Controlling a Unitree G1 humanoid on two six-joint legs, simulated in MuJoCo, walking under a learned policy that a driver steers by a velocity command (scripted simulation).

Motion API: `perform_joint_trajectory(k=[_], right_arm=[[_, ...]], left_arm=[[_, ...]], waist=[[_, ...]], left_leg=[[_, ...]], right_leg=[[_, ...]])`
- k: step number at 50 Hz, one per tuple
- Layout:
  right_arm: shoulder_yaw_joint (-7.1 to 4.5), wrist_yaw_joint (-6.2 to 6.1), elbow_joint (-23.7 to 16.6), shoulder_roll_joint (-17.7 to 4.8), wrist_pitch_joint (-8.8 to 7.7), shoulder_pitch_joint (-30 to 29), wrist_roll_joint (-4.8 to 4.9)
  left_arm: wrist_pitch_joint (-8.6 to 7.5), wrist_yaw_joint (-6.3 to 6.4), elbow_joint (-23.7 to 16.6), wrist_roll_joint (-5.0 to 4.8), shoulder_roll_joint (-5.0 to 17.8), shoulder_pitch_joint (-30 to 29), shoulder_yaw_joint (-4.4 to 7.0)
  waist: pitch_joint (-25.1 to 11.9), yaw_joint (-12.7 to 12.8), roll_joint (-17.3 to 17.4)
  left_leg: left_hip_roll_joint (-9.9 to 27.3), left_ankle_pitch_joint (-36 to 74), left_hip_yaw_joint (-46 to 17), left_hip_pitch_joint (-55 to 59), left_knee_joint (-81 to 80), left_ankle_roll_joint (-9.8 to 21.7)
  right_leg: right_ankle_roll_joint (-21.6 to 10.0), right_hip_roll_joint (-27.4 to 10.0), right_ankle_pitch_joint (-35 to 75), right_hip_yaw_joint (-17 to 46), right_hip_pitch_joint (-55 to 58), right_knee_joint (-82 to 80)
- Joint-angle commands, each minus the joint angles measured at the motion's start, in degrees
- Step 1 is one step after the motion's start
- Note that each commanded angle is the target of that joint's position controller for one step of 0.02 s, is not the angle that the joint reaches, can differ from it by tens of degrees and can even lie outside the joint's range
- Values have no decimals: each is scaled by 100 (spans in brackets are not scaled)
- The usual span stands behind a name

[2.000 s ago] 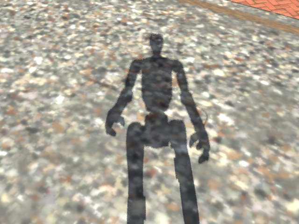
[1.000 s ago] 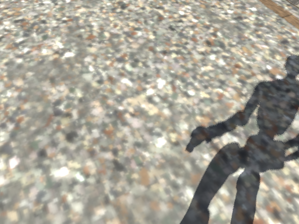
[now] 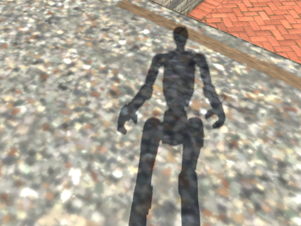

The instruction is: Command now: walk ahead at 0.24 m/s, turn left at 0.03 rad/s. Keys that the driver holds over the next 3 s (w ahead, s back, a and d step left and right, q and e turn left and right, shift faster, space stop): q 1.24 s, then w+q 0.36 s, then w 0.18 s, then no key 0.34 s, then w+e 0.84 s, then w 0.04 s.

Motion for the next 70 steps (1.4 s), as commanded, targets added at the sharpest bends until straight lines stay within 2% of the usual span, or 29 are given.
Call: perform_joint_trajectory(k=[1,5,9,11,12,13,14,15,17,23,27,30,31,32,33,34,35,37,40,45,53,57,58,59,60,61,63,65,70], right_arm=[[-109,-6,-193,-677,23,-145,12],[-293,-131,-85,-1208,245,4,138],[-308,-209,-84,-1145,422,62,236],[-288,-263,-167,-1023,499,-111,267],[-236,-279,-212,-820,512,-31,223],[-128,-264,-279,-429,507,150,91],[-150,-272,-398,-529,491,443,150],[-278,-275,-288,-960,510,537,114],[-400,-320,-109,-1079,699,559,175],[-245,-223,-535,-551,848,6,164],[-258,-68,-760,-676,843,-167,164],[-328,7,-740,-726,869,122,158],[-384,-19,-676,-826,866,309,131],[-513,-96,-706,-1256,848,457,123],[-617,-160,-928,-1925,818,379,23],[-553,-109,-928,-1667,688,601,-153],[-482,-99,-896,-1520,588,357,-144],[-388,-158,-956,-1187,567,-241,93],[-314,-242,-993,-1074,627,-343,76],[-365,-332,-963,-1194,673,-172,102],[-431,-257,-1040,-1284,774,-316,131],[-409,-289,-1097,-1166,841,-531,260],[-343,-290,-1101,-919,837,-309,219],[-343,-277,-1199,-855,789,-74,249],[-507,-279,-1111,-1359,727,-58,128],[-601,-263,-988,-1555,740,22,156],[-565,-280,-802,-1285,861,164,146],[-453,-215,-924,-990,869,-19,194],[-323,-111,-1250,-793,693,-673,176]], left_arm=[[-75,12,-427,60,117,76,21],[-7,64,-410,-28,241,-266,32],[72,72,-590,-46,323,-748,89],[10,52,-563,-28,343,-568,139],[-16,79,-570,39,569,-410,207],[17,145,-630,137,899,-189,277],[78,102,-520,217,1016,-123,329],[62,87,-569,131,766,-198,280],[40,76,-649,78,424,-753,182],[131,146,-464,65,614,-868,281],[180,122,-346,-30,892,-777,388],[175,105,-266,-184,942,-869,413],[167,96,-160,-196,795,-672,383],[167,62,-102,-51,525,-410,318],[166,63,-455,196,286,-612,206],[144,116,-519,107,559,-1133,291],[172,138,-491,-23,673,-1137,337],[234,228,-281,27,731,-899,397],[225,196,-201,14,608,-670,389],[184,163,-272,-16,458,-972,314],[23,11,-285,-98,501,-984,321],[-49,-55,-125,-80,578,-498,386],[-19,-24,-149,7,896,-389,454],[51,-9,-169,140,1339,-561,521],[28,-2,-278,213,1061,-670,474],[23,39,-374,159,764,-957,375],[51,100,-404,-3,529,-1136,291],[88,163,-332,-35,583,-829,270],[24,165,-195,-22,886,-138,366]], waist=[[-569,227,930],[-885,109,998],[-658,47,1009],[-576,270,972],[-705,266,734],[-976,194,-343],[-1018,61,-1531],[-910,129,-1046],[-599,-53,-455],[-530,94,-690],[-703,192,-808],[-655,-48,-741],[-656,-86,-532],[-636,-6,556],[-502,67,2205],[-874,-436,1548],[-678,-242,1202],[-519,31,881],[-684,165,945],[-615,-2,986],[-587,-61,1143],[-689,255,1005],[-867,149,284],[-560,-150,-1293],[-482,-5,-1073],[-395,-116,-653],[-270,-100,-433],[-125,111,-639],[-85,578,-692]], left_leg=[[1229,4479,-1182,836,-624,1141],[1199,3793,-1179,739,-610,1116],[1142,2080,-1682,621,-466,959],[890,1221,-1869,408,-188,691],[686,464,-1788,21,210,429],[136,-1403,-1154,-710,1500,96],[-294,-3035,-343,-1569,2510,-165],[52,-2874,-428,-1724,3531,-376],[221,-2188,-415,-1754,4133,-583],[421,-1280,79,-1163,2952,-756],[417,-1131,350,-490,1880,-528],[243,-366,597,254,562,-169],[124,90,513,801,69,10],[821,1556,-570,1595,-382,340],[2338,3092,-2679,1948,-515,1453],[2468,2711,-2856,1634,-681,1948],[2139,2290,-2332,1462,-688,1694],[1626,1729,-1807,1275,-629,1143],[1342,1888,-1603,1045,-638,1106],[1245,1096,-1992,1288,-606,1102],[1092,1011,-2884,999,-436,1128],[645,827,-2855,622,18,691],[258,-559,-2354,-51,798,365],[-748,-2472,-1082,-1262,1859,-11],[-398,-2760,-913,-1470,3299,-315],[-204,-2356,-866,-1427,3886,-423],[-102,-1572,-681,-1651,4375,-593],[55,-1110,-314,-1988,4226,-642],[432,-1030,-42,-2271,2970,-650]], right_leg=[[178,-311,300,-125,-184,-1143],[235,-21,1274,-205,557,-2268],[105,65,1425,-46,770,-3051],[-76,3,2162,-53,1415,-4133],[-296,-559,2658,242,2050,-4266],[-775,-1788,4073,1196,2800,-4218],[-1703,-2735,4637,2321,2784,-4411],[-1906,-2659,4221,2299,2615,-4534],[-1443,-1975,3652,1242,2193,-4507],[-1421,-1692,3779,56,1837,-4614],[-1405,-1946,3696,-67,1917,-4474],[-1044,-1909,3111,-277,1736,-4008],[-724,-1709,2595,-513,1412,-3583],[-171,-1240,1422,-1096,491,-2410],[342,-355,-1164,-1213,-1185,-832],[295,-266,-1324,-225,-1252,140],[195,-354,-851,-51,-1308,405],[179,-455,10,41,-1295,196],[283,-248,593,-23,-853,262],[389,-137,787,108,-779,-1118],[252,107,442,201,259,-2573],[-9,-66,1768,109,1605,-4423],[-376,-1026,2189,845,2350,-4545],[-1275,-2108,3438,2120,2459,-4688],[-1807,-2628,3582,2477,2047,-4757],[-1661,-2347,3370,1927,1861,-4687],[-1223,-1695,2312,1092,1937,-4706],[-1159,-1483,1071,799,2085,-5042],[-1249,-1806,263,771,2802,-5386]])
Next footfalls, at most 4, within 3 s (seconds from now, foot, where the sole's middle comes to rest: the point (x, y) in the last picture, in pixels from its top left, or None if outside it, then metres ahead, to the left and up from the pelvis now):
0.24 right None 0.17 -0.12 -0.78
0.64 left None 0.08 0.14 -0.78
1.16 right None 0.19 -0.05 -0.77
1.62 left None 0.03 0.20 -0.78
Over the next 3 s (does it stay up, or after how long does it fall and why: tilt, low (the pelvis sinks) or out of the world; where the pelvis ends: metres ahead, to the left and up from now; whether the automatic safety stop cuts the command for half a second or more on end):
stays up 0.40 0.48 -0.02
